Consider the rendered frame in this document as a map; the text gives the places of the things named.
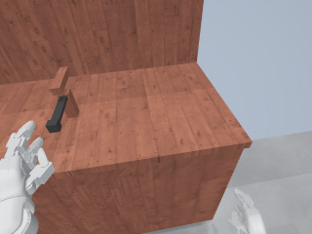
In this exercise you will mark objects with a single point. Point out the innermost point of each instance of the counter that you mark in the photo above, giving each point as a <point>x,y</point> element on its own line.
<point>146,141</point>

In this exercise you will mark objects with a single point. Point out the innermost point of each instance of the left robot hand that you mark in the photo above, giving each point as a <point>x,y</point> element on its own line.
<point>17,176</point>

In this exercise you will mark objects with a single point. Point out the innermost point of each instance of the left robot forearm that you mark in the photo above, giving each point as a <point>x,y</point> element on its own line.
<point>17,216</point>

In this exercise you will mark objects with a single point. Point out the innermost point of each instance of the right robot hand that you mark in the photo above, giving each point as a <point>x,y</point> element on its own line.
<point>251,219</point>

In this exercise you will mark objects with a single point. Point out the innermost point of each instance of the tap lever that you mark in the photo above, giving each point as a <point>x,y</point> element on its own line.
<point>54,125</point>

